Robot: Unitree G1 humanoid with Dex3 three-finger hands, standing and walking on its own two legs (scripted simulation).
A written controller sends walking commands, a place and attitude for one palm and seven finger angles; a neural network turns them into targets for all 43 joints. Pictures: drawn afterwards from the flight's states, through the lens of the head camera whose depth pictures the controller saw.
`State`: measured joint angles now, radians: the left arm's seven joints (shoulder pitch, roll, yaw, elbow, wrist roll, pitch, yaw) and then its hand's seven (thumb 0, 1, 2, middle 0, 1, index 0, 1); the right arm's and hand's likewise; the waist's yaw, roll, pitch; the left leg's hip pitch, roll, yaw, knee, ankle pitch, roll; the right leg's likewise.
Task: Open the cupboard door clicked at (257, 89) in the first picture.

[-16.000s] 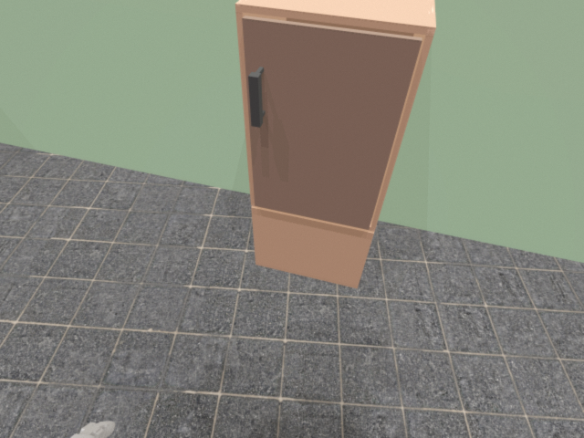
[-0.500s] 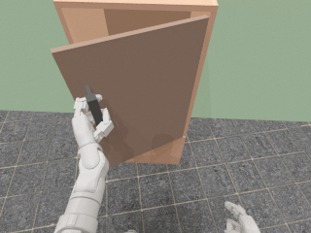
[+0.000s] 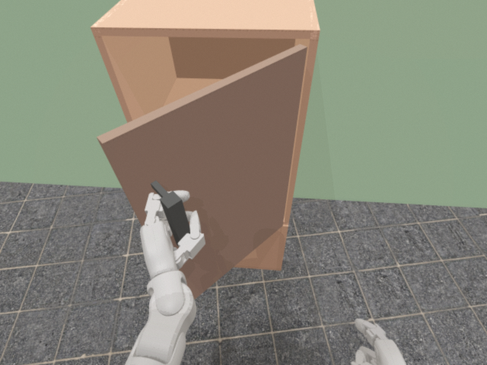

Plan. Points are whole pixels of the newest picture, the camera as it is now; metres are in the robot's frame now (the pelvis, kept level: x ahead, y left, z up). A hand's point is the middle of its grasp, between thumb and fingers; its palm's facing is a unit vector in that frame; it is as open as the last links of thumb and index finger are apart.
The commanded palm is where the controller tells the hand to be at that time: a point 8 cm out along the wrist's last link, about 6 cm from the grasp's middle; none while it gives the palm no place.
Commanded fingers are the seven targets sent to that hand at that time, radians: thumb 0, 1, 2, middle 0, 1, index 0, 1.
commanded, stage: open thumb and fingers to let go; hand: left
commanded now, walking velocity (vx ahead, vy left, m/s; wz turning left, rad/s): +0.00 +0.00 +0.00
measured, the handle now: (171, 216) +0.34 +0.14 +0.07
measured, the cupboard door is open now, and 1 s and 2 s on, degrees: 47 50 46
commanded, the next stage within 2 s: slide the hand sideways off the handle in 0.70 s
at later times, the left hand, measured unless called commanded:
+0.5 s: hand (189, 226) +0.32 +0.11 +0.07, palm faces +0.36 -0.93 +0.00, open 13.8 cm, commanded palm +0.27 +0.15 +0.07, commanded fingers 0.00 -0.50 0.30 -0.22 -0.70 -0.22 -0.70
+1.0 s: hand (188, 255) +0.27 +0.10 +0.07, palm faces -0.15 -0.98 -0.12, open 15.9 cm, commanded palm +0.26 +0.15 +0.07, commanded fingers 0.00 -0.50 0.30 -0.15 -0.30 -0.15 -0.30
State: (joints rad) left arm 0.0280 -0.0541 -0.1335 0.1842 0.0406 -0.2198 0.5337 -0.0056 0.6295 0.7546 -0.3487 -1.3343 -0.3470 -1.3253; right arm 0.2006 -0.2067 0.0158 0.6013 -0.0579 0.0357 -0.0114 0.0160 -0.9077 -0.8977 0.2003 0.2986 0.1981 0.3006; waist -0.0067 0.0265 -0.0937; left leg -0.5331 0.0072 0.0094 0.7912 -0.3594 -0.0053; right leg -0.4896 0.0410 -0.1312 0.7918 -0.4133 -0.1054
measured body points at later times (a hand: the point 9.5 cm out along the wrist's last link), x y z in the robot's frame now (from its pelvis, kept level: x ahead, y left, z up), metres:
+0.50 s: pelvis +0.02 +0.01 +0.00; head +0.04 -0.01 +0.45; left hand +0.30 +0.16 +0.07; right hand +0.18 -0.22 -0.11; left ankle +0.03 +0.13 -0.70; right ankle +0.00 -0.04 -0.70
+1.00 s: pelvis +0.00 +0.03 -0.01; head +0.01 +0.01 +0.44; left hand +0.28 +0.16 +0.07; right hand +0.17 -0.19 -0.10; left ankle +0.03 +0.13 -0.70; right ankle +0.00 -0.04 -0.70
